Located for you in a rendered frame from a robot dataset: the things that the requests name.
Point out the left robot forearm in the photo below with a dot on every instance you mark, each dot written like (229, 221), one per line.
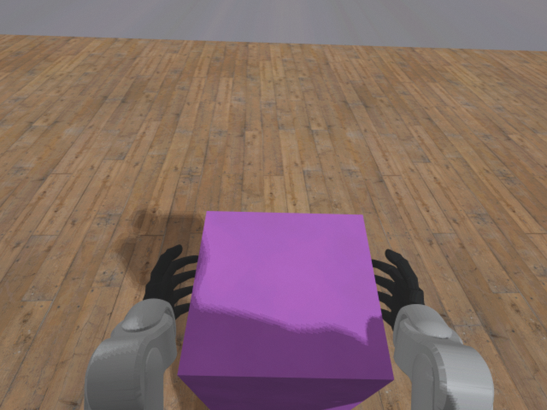
(125, 372)

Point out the right robot forearm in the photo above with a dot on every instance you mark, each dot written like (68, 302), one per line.
(445, 374)

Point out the carton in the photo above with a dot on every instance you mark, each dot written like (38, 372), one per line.
(284, 314)

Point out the robot right hand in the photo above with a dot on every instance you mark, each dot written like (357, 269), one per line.
(405, 288)

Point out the robot left hand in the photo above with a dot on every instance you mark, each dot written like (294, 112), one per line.
(163, 281)

